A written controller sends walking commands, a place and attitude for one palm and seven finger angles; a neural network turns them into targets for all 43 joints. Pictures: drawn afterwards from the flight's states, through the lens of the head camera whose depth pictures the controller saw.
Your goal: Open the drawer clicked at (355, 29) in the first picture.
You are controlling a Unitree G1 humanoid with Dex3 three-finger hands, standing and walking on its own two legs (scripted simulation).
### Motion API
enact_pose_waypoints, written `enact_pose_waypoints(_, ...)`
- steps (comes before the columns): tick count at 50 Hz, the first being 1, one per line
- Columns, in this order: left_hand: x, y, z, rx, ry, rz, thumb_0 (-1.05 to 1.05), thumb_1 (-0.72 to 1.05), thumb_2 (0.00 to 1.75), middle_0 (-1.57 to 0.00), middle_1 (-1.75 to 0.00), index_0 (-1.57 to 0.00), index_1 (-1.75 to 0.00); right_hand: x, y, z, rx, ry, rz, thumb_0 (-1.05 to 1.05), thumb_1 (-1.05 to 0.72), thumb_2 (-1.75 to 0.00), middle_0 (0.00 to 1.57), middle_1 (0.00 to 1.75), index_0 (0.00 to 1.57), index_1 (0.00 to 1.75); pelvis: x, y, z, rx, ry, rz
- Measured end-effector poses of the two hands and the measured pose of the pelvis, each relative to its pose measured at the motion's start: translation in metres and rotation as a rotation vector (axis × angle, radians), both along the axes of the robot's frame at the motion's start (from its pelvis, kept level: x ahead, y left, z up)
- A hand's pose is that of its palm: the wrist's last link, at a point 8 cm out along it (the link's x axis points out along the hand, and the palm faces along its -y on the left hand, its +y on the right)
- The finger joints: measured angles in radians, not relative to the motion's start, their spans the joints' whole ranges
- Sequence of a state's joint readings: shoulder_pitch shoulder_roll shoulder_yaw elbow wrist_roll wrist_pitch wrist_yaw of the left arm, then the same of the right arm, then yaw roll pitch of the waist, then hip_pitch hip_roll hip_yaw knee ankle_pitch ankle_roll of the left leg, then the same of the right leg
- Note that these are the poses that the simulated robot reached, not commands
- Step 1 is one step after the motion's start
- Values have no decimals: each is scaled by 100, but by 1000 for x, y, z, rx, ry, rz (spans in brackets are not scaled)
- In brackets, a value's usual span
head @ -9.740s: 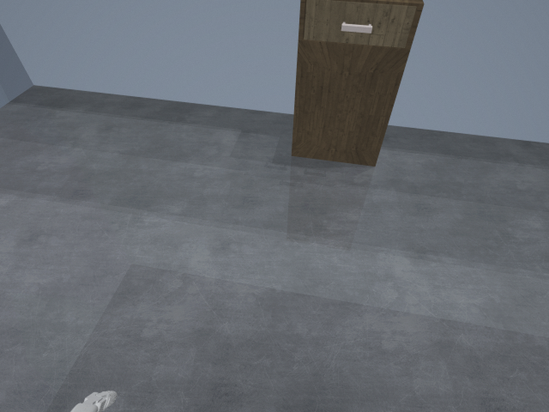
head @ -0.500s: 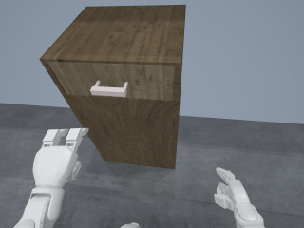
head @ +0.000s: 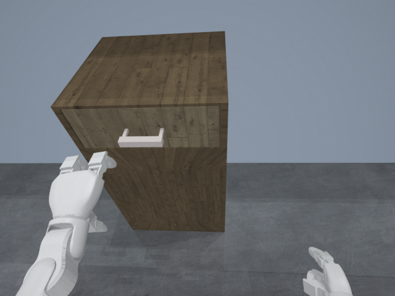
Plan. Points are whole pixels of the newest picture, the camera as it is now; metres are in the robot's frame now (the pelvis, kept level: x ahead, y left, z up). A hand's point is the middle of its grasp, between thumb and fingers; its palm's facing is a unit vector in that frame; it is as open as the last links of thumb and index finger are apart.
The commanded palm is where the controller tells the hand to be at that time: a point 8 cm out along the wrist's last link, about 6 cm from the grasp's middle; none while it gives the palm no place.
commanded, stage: raise the hand with hooked fingers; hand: left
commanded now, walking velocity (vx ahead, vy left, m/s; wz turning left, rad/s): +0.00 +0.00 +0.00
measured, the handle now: (142, 136) +0.52 +0.23 -0.01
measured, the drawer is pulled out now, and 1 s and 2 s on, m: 0.00 0.00 0.00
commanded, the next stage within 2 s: move the hooked fingers above the handle in 0.70 s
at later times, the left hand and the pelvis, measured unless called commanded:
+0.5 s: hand (85, 174) +0.31 +0.26 +0.10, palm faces +0.00 -0.08 -1.00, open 13.8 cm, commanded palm +0.28 +0.26 +0.16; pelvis +0.00 +0.02 +0.02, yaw +1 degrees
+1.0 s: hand (102, 174) +0.32 +0.24 +0.09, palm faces -0.01 -0.06 -1.00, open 13.8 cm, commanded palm +0.31 +0.25 +0.15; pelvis +0.00 -0.01 +0.02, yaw +1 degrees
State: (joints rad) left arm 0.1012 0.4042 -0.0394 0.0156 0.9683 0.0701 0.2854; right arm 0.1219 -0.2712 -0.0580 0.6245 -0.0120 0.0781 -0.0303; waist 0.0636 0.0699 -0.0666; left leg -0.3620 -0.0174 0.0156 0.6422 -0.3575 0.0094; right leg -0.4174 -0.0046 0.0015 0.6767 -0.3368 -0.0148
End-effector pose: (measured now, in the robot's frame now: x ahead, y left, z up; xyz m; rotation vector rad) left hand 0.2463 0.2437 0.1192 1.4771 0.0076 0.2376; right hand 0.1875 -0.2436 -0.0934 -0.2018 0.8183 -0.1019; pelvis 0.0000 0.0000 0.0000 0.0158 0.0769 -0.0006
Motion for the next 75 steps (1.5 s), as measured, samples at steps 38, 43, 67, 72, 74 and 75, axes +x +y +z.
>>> enact_pose_waypoints(38, 37, 11, 44, 23, 51, -89, 0, -49, 30, -32, -120, -32, -120, -14, 26, -2, 37, 122, 61, 1, -90, -90, 20, 30, 20, 30, 3, 8, 16, -9, -33, 15)
enact_pose_waypoints(43, 39, 6, 38, 13, 104, -51, 0, -49, 30, -32, -120, -32, -120, -4, 25, 2, 48, 84, 64, 1, -90, -90, 20, 30, 20, 30, 3, 2, 16, -6, -36, 16)
enact_pose_waypoints(67, 97, -7, 15, 35, 175, -119, 0, -48, 30, -32, -120, -32, -120, -34, -8, -11, -8, 168, -31, 1, -90, -90, 20, 30, 20, 30, 8, -6, 10, -6, 28, 17)
enact_pose_waypoints(72, 110, -13, 11, 34, 156, -161, 0, -48, 30, -32, -120, -32, -120, -47, -8, -15, -11, 202, -64, 1, -90, -90, 20, 30, 20, 30, 10, -3, 9, -7, 43, 10)
enact_pose_waypoints(74, 116, -11, 10, 35, 145, -158, 0, -48, 30, -32, -120, -32, -120, -51, -8, -16, -9, 214, -76, 1, -90, -90, 20, 30, 20, 30, 11, -1, 8, -7, 49, 8)
enact_pose_waypoints(75, 119, -10, 10, 37, 140, -151, 0, -48, 30, -32, -120, -32, -120, -53, -7, -17, -8, 219, -82, 1, -90, -90, 20, 30, 20, 30, 11, -1, 8, -7, 53, 6)
